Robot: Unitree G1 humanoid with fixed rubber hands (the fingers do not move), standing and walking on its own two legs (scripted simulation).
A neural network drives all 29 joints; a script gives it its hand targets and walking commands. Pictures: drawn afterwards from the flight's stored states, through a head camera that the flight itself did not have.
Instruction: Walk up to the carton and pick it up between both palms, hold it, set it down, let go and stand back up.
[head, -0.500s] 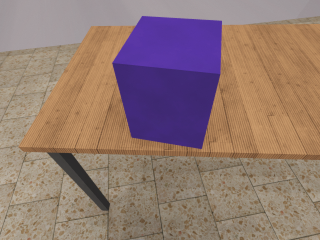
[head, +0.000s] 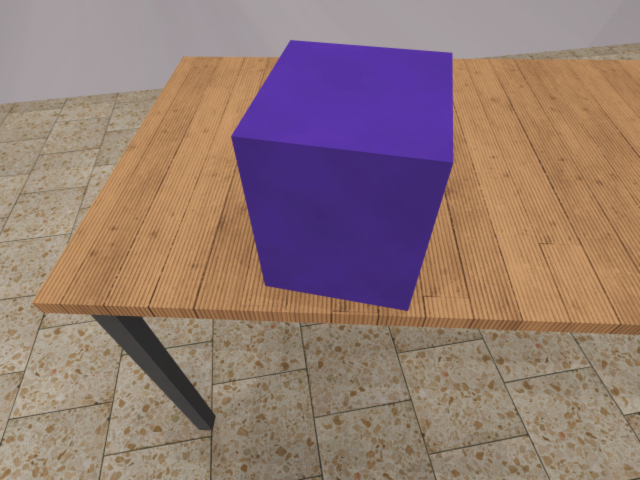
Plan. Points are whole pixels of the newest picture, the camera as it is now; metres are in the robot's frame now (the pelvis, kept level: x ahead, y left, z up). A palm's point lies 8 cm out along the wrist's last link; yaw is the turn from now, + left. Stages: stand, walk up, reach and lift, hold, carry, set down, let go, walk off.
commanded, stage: walk up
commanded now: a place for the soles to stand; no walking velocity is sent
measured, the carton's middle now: (350, 179) +0.46 -0.02 +0.14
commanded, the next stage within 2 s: reach and lift in 0.16 s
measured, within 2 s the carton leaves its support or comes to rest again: neither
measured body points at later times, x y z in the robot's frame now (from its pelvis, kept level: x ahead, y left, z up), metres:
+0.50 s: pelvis -0.02 -0.01 -0.01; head +0.00 +0.01 +0.44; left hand +0.16 +0.27 -0.09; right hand +0.12 -0.27 -0.11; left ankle +0.03 +0.12 -0.72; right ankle -0.02 -0.13 -0.72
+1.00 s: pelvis -0.08 -0.03 +0.01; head -0.10 +0.00 +0.46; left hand +0.12 +0.25 -0.04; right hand +0.08 -0.25 -0.04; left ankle +0.02 +0.12 -0.71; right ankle -0.02 -0.13 -0.72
